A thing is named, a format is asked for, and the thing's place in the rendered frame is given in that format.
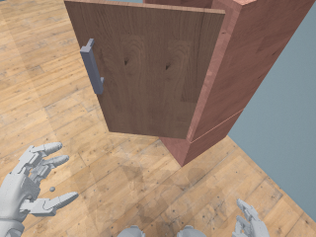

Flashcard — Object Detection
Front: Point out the robot right shin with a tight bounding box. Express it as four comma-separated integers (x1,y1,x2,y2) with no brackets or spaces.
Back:
183,225,194,230

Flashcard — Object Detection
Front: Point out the robot left hand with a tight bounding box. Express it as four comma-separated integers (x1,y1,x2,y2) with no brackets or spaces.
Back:
0,142,79,223

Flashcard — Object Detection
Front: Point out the robot left thigh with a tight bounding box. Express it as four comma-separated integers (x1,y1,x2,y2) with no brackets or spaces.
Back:
117,227,146,237

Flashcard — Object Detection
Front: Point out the cupboard door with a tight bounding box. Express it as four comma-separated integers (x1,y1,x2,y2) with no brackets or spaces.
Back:
63,0,225,139

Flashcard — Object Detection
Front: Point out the robot right hand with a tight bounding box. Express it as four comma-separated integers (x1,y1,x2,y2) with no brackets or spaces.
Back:
232,198,271,237

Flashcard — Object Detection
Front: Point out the handle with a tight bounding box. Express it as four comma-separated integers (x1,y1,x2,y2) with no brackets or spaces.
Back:
80,39,105,95

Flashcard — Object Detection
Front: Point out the left robot forearm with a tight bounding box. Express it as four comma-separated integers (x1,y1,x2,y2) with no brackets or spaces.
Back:
0,218,25,237

